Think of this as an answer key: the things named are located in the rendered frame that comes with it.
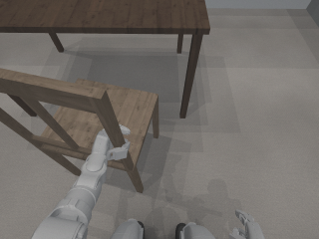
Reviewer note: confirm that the right robot foot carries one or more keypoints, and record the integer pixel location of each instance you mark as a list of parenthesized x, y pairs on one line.
[(178, 229)]

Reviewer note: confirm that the robot right hand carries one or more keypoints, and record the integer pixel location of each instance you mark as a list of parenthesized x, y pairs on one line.
[(252, 229)]

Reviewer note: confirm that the chair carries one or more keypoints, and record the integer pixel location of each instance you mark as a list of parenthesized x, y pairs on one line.
[(85, 108)]

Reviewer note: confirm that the left robot forearm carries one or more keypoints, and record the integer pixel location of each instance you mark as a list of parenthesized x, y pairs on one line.
[(84, 193)]

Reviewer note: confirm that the robot left hand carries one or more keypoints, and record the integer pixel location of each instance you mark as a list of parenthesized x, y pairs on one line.
[(103, 145)]

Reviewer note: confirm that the robot right shin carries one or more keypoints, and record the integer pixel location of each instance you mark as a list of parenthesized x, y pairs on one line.
[(190, 223)]

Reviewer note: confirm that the table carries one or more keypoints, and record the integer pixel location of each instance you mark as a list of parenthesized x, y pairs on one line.
[(163, 17)]

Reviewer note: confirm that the robot left upper arm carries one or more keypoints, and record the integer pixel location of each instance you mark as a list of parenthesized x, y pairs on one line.
[(60, 228)]

